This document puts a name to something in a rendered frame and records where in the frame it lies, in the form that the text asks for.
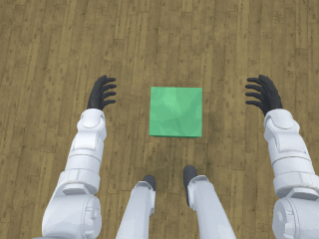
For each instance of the left robot foot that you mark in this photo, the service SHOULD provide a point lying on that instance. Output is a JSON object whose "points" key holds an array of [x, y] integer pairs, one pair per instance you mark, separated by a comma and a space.
{"points": [[151, 181]]}

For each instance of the left robot upper arm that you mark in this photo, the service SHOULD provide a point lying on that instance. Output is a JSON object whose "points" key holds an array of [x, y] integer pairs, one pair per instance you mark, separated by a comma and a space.
{"points": [[76, 216]]}

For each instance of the robot left forearm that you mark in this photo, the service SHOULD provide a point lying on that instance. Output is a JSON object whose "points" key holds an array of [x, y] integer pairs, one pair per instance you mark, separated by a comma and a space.
{"points": [[81, 175]]}

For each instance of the robot right hand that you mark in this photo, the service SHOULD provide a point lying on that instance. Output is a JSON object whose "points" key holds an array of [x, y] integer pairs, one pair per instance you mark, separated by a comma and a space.
{"points": [[269, 98]]}

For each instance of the robot left hand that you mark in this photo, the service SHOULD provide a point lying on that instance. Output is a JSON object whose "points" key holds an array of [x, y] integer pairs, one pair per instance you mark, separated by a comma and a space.
{"points": [[97, 96]]}

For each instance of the right robot upper arm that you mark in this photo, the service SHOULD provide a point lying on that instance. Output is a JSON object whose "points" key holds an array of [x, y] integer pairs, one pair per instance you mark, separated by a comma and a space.
{"points": [[295, 218]]}

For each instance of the robot right forearm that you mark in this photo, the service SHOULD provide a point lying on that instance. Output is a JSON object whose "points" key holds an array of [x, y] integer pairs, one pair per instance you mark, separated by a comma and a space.
{"points": [[294, 175]]}

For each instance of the carton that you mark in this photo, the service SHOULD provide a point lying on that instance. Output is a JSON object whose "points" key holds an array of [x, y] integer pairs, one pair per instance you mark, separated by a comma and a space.
{"points": [[176, 112]]}

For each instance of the right robot thigh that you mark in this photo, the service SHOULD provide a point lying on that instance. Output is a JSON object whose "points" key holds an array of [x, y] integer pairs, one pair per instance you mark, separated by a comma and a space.
{"points": [[212, 220]]}

